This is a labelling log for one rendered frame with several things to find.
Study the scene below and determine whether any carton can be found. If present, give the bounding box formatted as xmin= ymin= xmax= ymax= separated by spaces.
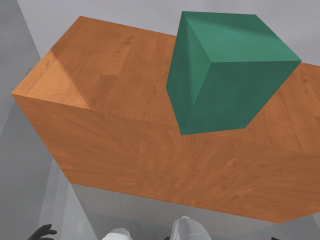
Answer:
xmin=166 ymin=11 xmax=302 ymax=135

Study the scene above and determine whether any robot thigh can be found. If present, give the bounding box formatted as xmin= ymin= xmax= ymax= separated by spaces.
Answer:
xmin=171 ymin=218 xmax=212 ymax=240
xmin=102 ymin=228 xmax=133 ymax=240

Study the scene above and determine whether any pedestal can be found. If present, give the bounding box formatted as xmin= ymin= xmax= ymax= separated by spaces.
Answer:
xmin=11 ymin=16 xmax=320 ymax=224

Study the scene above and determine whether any robot right thigh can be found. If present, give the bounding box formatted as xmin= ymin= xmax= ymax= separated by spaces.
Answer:
xmin=171 ymin=218 xmax=212 ymax=240

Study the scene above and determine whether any robot left thigh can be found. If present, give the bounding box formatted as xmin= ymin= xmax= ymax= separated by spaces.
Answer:
xmin=102 ymin=228 xmax=133 ymax=240

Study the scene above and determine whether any robot left hand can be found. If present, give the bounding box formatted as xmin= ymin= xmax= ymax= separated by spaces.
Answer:
xmin=28 ymin=224 xmax=57 ymax=240

